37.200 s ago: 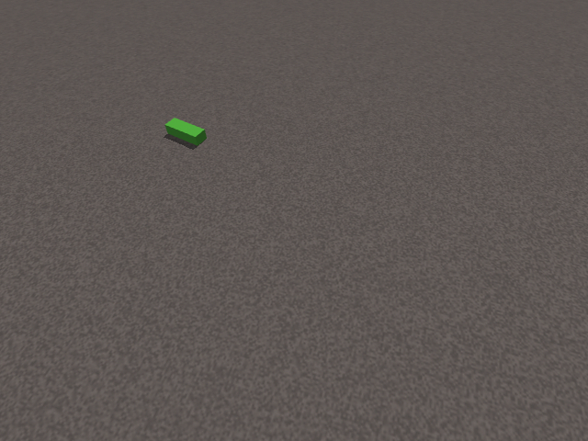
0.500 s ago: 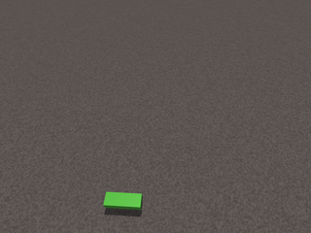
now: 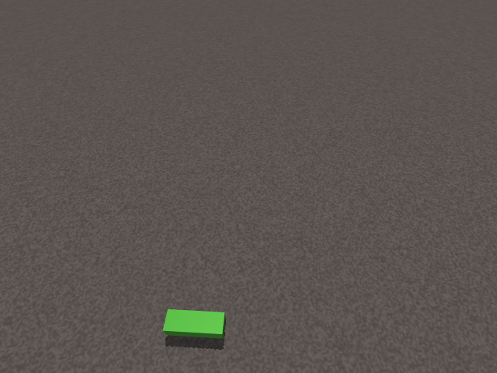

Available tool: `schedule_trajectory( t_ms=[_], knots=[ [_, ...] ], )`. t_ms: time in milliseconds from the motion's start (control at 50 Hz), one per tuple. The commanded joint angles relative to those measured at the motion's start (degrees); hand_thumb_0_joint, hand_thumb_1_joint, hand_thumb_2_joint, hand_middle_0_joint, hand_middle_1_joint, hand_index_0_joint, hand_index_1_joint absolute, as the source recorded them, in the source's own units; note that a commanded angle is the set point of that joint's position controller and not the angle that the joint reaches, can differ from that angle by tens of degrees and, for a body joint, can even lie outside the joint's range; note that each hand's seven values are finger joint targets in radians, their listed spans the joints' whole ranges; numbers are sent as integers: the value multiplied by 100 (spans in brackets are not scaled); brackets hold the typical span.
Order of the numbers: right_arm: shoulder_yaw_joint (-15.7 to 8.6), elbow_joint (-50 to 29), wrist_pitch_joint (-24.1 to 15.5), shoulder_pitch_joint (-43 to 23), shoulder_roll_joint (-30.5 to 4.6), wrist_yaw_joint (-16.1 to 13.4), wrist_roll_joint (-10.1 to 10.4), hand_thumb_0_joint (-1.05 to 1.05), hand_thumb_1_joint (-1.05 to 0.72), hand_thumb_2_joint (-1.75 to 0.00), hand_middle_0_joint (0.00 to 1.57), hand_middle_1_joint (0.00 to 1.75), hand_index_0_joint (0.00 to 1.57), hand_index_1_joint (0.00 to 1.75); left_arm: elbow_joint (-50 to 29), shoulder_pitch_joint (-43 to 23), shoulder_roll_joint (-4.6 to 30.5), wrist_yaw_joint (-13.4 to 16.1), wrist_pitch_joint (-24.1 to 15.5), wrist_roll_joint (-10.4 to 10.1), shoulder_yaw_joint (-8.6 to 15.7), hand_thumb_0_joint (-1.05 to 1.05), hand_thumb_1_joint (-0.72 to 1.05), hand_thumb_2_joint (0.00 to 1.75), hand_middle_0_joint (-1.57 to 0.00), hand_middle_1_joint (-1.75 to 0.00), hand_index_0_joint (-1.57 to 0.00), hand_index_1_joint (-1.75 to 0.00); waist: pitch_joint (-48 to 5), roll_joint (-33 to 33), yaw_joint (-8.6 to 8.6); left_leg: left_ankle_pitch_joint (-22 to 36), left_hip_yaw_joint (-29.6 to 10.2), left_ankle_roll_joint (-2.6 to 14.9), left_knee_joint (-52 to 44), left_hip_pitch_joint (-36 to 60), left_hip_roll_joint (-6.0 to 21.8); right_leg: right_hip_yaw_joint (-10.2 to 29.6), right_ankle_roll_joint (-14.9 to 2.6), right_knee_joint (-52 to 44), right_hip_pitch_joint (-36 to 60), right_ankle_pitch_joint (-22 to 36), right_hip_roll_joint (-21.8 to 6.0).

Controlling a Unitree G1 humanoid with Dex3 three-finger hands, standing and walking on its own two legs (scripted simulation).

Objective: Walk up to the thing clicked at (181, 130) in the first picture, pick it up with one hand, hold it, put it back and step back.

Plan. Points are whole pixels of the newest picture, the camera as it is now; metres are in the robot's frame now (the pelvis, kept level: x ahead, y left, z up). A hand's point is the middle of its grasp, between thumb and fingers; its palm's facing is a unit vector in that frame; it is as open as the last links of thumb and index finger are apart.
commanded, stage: stand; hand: left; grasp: from above
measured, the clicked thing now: (195, 323) +0.42 +0.24 -0.75
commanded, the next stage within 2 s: step back in 0.26 s
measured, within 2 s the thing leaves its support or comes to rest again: neither
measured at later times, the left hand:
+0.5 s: hand out of the picture +0.07 +0.30 -0.17, palm faces -0.01 -0.93 -0.37, open 7.4 cm
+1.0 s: hand out of the picture -0.01 +0.31 -0.17, palm faces -0.11 -0.91 -0.40, open 7.4 cm
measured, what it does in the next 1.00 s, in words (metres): walks backwards: right foot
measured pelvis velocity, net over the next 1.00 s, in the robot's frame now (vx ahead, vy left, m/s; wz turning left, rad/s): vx -0.13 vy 0.06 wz -0.09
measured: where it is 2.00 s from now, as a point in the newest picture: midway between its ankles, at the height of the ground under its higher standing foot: outside the picture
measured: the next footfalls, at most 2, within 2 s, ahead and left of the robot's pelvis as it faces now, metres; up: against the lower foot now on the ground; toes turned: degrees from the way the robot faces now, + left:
right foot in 0.96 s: -0.10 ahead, -0.06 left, +0.00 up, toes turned -2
left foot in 1.34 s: -0.19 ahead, +0.19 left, +0.00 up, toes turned -6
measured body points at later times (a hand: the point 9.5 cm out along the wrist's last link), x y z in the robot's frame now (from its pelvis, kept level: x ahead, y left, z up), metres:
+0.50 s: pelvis -0.04 +0.03 -0.02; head +0.02 +0.04 +0.43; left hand +0.07 +0.34 -0.15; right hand +0.04 -0.30 -0.14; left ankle -0.05 +0.13 -0.73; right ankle -0.01 -0.12 -0.75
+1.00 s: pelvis -0.13 +0.06 -0.03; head -0.06 +0.04 +0.41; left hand +0.00 +0.36 -0.15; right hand -0.04 -0.25 -0.16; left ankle -0.06 +0.14 -0.75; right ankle -0.14 -0.06 -0.75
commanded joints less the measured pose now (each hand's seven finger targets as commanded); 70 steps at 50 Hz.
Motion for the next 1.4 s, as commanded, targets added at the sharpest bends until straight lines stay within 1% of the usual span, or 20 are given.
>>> schedule_trajectory(
  t_ms=[0,220,240,300,380,480,520,560,660,860,940,960,1000,1020,1100,1220,1300,1340,1360,1380],
  knots=[
    [-236,-328,-144,-213,-1186,-91,28,0,-90,-90,20,30,20,30,-341,-175,1198,92,-136,19,222,0,90,90,-20,-30,-20,-30,-523,13,-9,1102,-333,269,-255,-16,582,528,-141,-311,174,815,-646],
    [-221,-325,-133,-188,-1186,-68,30,0,-90,-90,20,30,20,30,-319,-102,1204,70,-132,14,207,0,90,90,-20,-30,-20,-30,-328,-9,-8,589,-395,262,-386,-107,566,528,-144,-387,-32,234,-608],
    [-348,-516,-26,-435,-1490,-12,67,0,-90,-90,20,30,20,30,-427,-167,1692,102,-97,-101,496,0,90,90,-20,-30,-20,-30,291,-111,-27,1540,-350,405,312,-632,398,634,-203,45,-406,1360,-602],
    [-351,-725,59,-180,-1270,4,164,0,-90,-90,20,30,20,30,-688,-65,1724,150,-83,-114,571,0,90,90,-20,-30,-20,-30,-298,-448,-85,1381,75,354,1362,-569,-5,931,-691,100,-222,2325,-1030],
    [-519,-929,270,326,-1342,77,94,0,-90,-90,20,30,20,30,-1287,-660,1809,176,-14,63,641,0,90,90,-20,-30,-20,-30,-551,-1029,-227,-1873,2,417,3306,-699,-245,1537,-1538,125,-1088,1993,-2029],
    [-585,-1093,185,675,-1268,77,60,0,-90,-90,20,30,20,30,-1616,-856,1595,165,119,33,535,0,90,90,-20,-30,-20,-30,-557,-791,-351,382,154,433,998,-692,32,747,-720,1553,-831,1639,-1127],
    [-731,-1211,103,484,-1863,8,-112,0,-90,-90,20,30,20,30,-1731,-603,1121,180,241,-109,454,0,90,90,-20,-30,-20,-30,-418,1237,-228,3333,-1677,732,122,-38,1178,529,-276,3258,-2074,-1339,519],
    [-743,-1354,61,466,-1998,-48,-89,0,-90,-90,20,30,20,30,-1648,-137,1128,267,329,-56,444,0,90,90,-20,-30,-20,-30,-681,863,-161,4297,-1746,1044,446,236,1586,1280,-291,4181,-2381,-2624,709],
    [-661,-1711,52,-68,-1487,-201,-77,0,-90,-90,20,30,20,30,-1621,133,1351,262,320,-81,487,0,90,90,-20,-30,-20,-30,-911,789,43,3358,-888,843,700,736,1015,1500,-208,4733,-2584,-1549,648],
    [-720,-1897,83,296,-1574,-210,3,0,-90,-90,20,30,20,30,-1909,220,1238,172,157,35,552,0,90,90,-20,-30,-20,-30,-806,559,-292,2588,-955,1470,935,652,1379,817,-73,2505,-1831,-1553,285],
    [-689,-2007,133,-132,-1628,-137,88,0,-90,-90,20,30,20,30,-1655,921,1241,129,84,83,606,0,90,90,-20,-30,-20,-30,-904,340,91,1215,-637,1044,1224,-401,1110,652,-340,826,-501,50,240],
    [-663,-2034,141,-145,-1494,-120,119,0,-90,-90,20,30,20,30,-1694,898,1461,130,65,125,663,0,90,90,-20,-30,-20,-30,-913,-215,50,438,-454,797,1523,-1079,796,1365,-585,844,-189,522,-196],
    [-644,-2065,186,-314,-1298,-137,137,0,-90,-90,20,30,20,30,-2034,320,2225,105,77,132,804,0,90,90,-20,-30,-20,-30,-272,-1909,215,-2351,266,200,3719,-1639,-637,3702,-2028,-170,-1435,727,-2071],
    [-682,-1972,211,-150,-1417,-148,96,0,-90,-90,20,30,20,30,-2246,39,2126,128,43,173,799,0,90,90,-20,-30,-20,-30,-8,-1543,121,-2605,-395,156,4631,-1453,-556,3884,-2129,-163,-1920,1085,-2221],
    [-564,-1725,160,307,-1280,-112,135,0,-90,-90,20,30,20,30,-2384,-258,1464,183,36,113,686,0,90,90,-20,-30,-20,-30,-167,-635,-115,-1818,-530,155,4919,-1825,-902,1883,-1299,389,-1238,1836,-996],
    [-468,-1947,40,333,-1212,-178,107,0,-90,-90,20,30,20,30,-2465,430,1444,203,133,163,656,0,90,90,-20,-30,-20,-30,-922,-1037,233,-1981,-37,19,2386,-2007,-303,1771,-1293,1116,729,2734,-1045],
    [-606,-1745,-16,877,-1229,-168,-42,0,-90,-90,20,30,20,30,-2577,240,1588,113,311,20,615,0,90,90,-20,-30,-20,-30,-1026,-1034,-70,157,402,202,22,-428,-264,1475,-808,1832,-201,2084,-713],
    [-817,-1885,-17,671,-2068,-140,-178,0,-90,-90,20,30,20,30,-2703,268,1190,91,322,-9,536,0,90,90,-20,-30,-20,-30,-820,850,-66,948,-2032,912,-125,349,1533,948,-274,2872,-2317,-864,428],
    [-880,-2008,17,440,-2498,-95,-117,0,-90,-90,20,30,20,30,-2727,-199,1432,181,294,33,664,0,90,90,-20,-30,-20,-30,-555,1473,-429,1198,-2742,1889,-332,-880,2367,1147,-107,3968,-2074,-2599,724],
    [-864,-2040,-35,181,-2374,-131,-131,0,-90,-90,20,30,20,30,-2685,-375,1582,192,291,109,707,0,90,90,-20,-30,-20,-30,-246,1211,-376,998,-2953,2102,-364,-1360,2506,1550,-115,4791,-2006,-2501,517]
  ],
)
